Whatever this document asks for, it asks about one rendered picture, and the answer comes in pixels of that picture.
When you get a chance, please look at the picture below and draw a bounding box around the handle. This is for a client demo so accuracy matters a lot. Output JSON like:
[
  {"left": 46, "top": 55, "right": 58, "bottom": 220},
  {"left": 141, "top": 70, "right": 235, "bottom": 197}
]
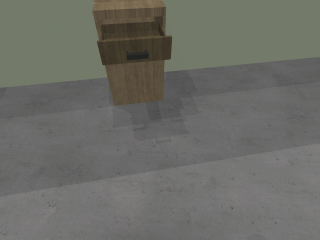
[{"left": 126, "top": 50, "right": 149, "bottom": 60}]

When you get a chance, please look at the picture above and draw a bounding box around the cabinet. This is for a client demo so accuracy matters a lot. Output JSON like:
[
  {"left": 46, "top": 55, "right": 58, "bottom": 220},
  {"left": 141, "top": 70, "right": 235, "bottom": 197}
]
[{"left": 92, "top": 0, "right": 166, "bottom": 106}]

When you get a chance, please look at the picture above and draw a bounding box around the drawer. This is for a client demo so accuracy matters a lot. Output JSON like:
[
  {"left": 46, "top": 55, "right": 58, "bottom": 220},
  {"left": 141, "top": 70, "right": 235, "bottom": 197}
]
[{"left": 97, "top": 21, "right": 172, "bottom": 66}]

